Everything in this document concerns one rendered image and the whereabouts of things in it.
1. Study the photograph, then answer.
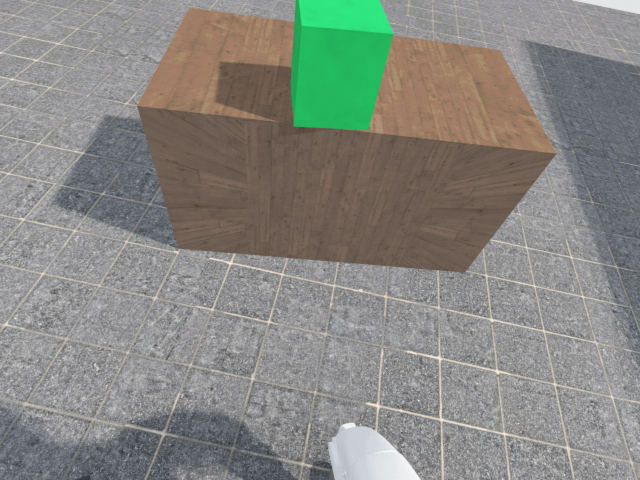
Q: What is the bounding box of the carton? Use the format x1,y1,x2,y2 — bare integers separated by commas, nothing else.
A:
291,0,393,130

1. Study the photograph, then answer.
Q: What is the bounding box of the pedestal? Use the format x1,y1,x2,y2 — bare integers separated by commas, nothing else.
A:
137,8,557,273

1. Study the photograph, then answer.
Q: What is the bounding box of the robot right thigh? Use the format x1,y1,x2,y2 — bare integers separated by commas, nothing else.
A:
328,426,421,480

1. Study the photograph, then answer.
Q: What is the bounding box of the right robot shin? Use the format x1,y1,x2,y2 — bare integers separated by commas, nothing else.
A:
338,423,356,433

